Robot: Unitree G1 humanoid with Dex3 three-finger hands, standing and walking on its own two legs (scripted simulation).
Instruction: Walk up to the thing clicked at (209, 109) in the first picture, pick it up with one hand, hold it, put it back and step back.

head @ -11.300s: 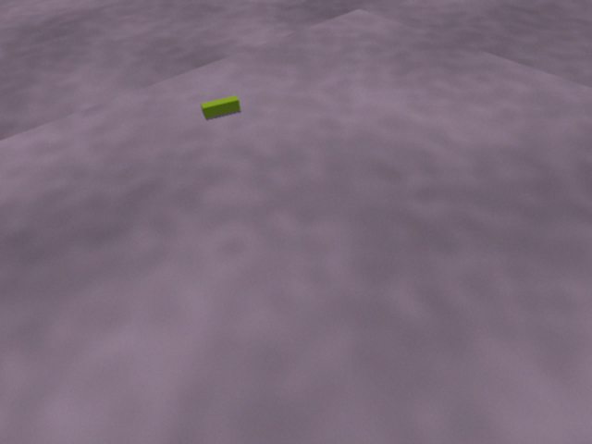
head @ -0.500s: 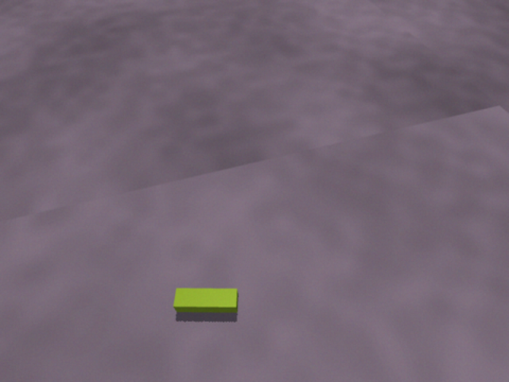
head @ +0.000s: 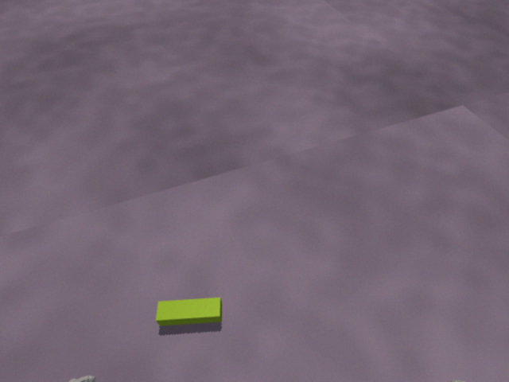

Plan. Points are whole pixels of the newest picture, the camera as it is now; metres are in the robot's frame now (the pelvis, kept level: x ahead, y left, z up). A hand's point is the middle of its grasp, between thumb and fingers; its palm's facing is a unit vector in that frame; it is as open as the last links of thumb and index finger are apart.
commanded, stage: walk up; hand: left
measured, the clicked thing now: (190, 311) +0.47 +0.26 -0.73
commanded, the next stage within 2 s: stand in 1.12 s
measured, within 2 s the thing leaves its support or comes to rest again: neither
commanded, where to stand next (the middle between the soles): +0.07 +0.00 m, yaw +1 degrees
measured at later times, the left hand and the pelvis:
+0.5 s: hand out of the picture +0.10 +0.24 -0.13, palm faces +0.01 -0.95 -0.32, open 7.4 cm; pelvis +0.00 -0.01 +0.02, yaw +0 degrees
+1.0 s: hand out of the picture +0.07 +0.25 -0.13, palm faces +0.02 -0.94 -0.33, open 7.4 cm; pelvis +0.01 -0.01 +0.02, yaw +1 degrees
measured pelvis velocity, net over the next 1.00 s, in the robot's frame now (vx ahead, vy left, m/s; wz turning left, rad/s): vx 0.01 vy -0.01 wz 0.01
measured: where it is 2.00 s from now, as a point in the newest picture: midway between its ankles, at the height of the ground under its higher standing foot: outside the picture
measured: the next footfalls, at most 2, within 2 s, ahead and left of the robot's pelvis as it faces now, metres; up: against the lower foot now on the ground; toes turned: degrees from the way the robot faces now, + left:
none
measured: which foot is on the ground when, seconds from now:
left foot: down 0.00-1.00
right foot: down 0.00-1.00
